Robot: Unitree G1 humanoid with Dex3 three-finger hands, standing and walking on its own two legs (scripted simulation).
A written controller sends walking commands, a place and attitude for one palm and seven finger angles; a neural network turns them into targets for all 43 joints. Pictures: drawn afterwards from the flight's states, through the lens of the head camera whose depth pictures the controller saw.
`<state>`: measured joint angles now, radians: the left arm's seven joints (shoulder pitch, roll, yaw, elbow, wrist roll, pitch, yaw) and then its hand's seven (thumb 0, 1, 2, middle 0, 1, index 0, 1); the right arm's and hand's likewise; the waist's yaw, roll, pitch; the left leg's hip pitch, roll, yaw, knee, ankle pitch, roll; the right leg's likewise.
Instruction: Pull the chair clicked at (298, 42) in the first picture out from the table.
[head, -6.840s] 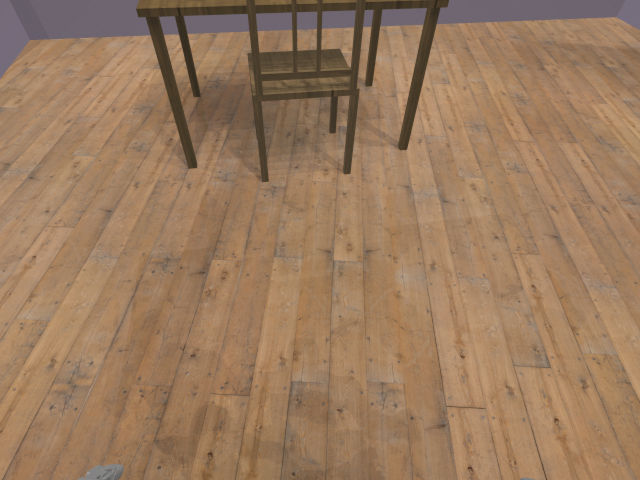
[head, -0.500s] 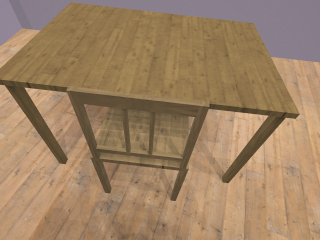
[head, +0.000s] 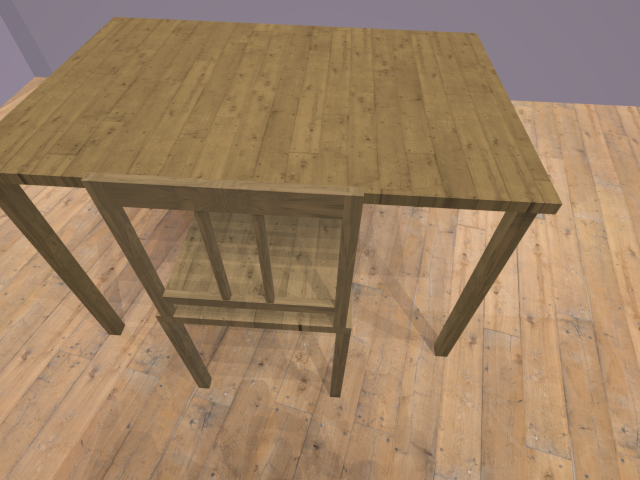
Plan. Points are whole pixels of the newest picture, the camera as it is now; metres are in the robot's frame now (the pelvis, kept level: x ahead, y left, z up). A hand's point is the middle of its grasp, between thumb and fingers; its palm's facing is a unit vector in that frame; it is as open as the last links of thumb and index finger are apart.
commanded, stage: come to a stop and stand still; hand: left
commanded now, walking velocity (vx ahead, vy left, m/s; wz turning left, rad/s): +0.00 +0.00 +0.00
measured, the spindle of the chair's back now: (215, 258) +0.49 +0.22 -0.09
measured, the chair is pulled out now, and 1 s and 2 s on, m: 0.00 0.00 0.00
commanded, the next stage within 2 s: look again from close up in 0.18 s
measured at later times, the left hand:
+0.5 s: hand out of the picture +0.00 +0.21 -0.17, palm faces -0.01 -0.98 -0.20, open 7.4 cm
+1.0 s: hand out of the picture -0.03 +0.22 -0.17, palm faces -0.01 -0.99 -0.17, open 7.4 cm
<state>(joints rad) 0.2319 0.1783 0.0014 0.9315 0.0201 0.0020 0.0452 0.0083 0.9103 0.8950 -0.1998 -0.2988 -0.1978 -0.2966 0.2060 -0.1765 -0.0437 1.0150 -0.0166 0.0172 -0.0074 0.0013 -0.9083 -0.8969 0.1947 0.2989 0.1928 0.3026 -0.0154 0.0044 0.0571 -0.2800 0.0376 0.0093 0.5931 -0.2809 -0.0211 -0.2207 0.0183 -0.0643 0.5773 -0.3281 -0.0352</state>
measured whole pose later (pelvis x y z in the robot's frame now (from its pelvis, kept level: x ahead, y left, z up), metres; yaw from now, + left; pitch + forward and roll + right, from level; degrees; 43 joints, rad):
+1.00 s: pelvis -0.01 +0.06 +0.01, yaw -2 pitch -2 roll +0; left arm 0.34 0.13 -0.01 1.10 0.02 -0.02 0.04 0.01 0.91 0.90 -0.20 -0.30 -0.20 -0.30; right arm 0.26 -0.14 -0.01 1.15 0.00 0.00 -0.01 0.00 -0.92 -0.90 0.20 0.30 0.20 0.30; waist 0.00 -0.01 0.05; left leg -0.22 -0.04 0.07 0.43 -0.18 0.06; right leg -0.19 -0.05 0.00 0.44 -0.22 0.04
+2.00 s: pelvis +0.01 +0.02 +0.01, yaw -1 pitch -1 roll +1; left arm 0.24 0.22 0.00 0.97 0.01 -0.01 0.05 0.01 0.92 0.89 -0.20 -0.30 -0.20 -0.30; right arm 0.21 -0.20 -0.04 1.02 -0.01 0.00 -0.01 0.00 -0.91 -0.90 0.20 0.30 0.20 0.30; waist -0.01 0.02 0.05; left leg -0.23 0.00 0.05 0.51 -0.26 0.02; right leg -0.19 -0.02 -0.03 0.53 -0.32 0.00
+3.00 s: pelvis -0.01 +0.05 +0.01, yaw -2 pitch -1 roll +0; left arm 0.30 0.14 -0.01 1.09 0.02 -0.01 0.04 0.01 0.91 0.90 -0.20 -0.30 -0.20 -0.30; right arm 0.24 -0.15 -0.01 1.13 -0.01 0.00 -0.01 0.01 -0.92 -0.90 0.20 0.30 0.20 0.30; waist -0.01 -0.01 0.06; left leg -0.22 -0.03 0.09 0.43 -0.20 0.06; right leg -0.20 -0.05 0.00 0.46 -0.24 0.04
